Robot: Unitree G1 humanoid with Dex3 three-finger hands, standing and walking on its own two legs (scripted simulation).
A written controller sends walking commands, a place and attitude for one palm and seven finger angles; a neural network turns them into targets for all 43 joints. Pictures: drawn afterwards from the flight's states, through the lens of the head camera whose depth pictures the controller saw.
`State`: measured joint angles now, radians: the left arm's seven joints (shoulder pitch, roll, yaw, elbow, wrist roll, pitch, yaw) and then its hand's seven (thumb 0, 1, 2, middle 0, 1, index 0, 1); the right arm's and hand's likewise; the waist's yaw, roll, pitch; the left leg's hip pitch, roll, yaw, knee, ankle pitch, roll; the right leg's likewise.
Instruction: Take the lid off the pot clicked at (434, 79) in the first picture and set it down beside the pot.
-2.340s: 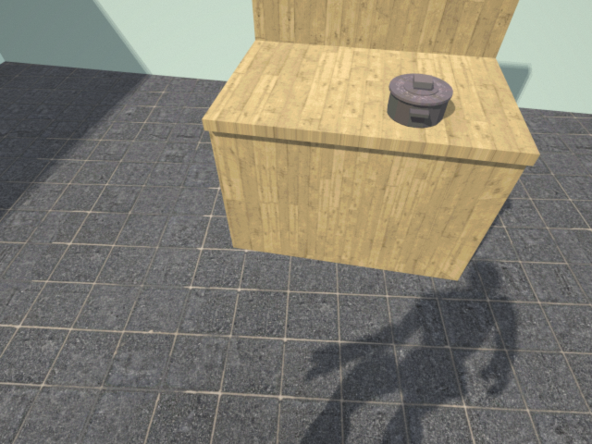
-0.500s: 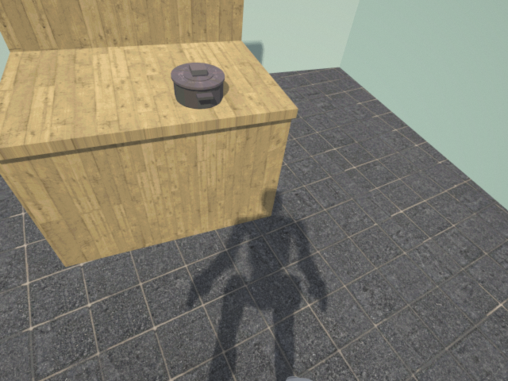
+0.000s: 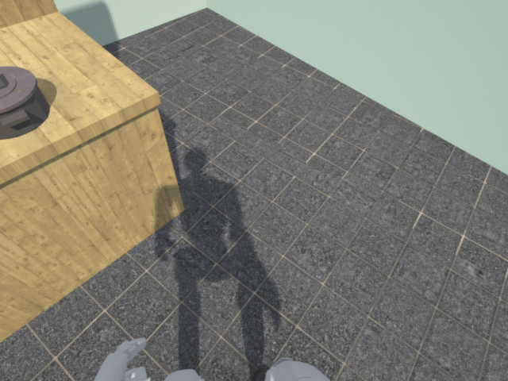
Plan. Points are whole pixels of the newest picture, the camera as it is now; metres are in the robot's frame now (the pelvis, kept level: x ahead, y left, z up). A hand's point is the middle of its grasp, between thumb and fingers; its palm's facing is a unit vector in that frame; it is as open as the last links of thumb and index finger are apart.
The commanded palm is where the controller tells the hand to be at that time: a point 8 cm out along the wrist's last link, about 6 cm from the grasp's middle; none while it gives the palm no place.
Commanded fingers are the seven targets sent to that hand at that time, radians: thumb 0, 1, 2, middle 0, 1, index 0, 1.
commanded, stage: walk to a spot facing it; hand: left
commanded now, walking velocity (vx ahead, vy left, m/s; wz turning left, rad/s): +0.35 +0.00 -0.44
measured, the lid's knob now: out of the picture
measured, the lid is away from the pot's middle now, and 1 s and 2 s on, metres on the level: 0.00 0.00 0.00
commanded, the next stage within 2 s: turn to face it in 0.78 s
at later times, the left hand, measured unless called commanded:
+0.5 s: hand (108, 358) +0.18 +0.26 -0.16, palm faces -0.10 -0.97 -0.21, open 7.4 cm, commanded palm none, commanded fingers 0.00 0.90 0.90 -0.20 -0.30 -0.20 -0.30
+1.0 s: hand (214, 213) +0.46 +0.08 -0.13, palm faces -0.52 -0.80 -0.30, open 7.3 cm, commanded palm none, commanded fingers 0.00 0.90 0.90 -0.20 -0.30 -0.20 -0.30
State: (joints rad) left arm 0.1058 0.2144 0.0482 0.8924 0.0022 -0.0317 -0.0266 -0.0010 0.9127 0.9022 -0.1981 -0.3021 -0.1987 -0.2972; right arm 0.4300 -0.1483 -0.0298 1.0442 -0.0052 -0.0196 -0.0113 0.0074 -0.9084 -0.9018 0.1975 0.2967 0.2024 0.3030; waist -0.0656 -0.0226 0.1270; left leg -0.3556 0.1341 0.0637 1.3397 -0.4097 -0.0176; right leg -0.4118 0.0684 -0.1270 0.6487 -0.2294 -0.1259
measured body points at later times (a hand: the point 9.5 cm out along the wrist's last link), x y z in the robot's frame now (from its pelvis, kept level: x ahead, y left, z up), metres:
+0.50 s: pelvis +0.18 +0.05 +0.01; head +0.19 +0.07 +0.46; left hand +0.19 +0.31 -0.14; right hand +0.29 -0.20 -0.09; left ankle +0.24 +0.15 -0.71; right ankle +0.08 -0.04 -0.66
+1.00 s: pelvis +0.24 -0.01 +0.01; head +0.25 -0.06 +0.45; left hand +0.49 +0.13 -0.11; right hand +0.09 -0.22 -0.16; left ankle +0.25 +0.14 -0.63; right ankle +0.24 -0.11 -0.71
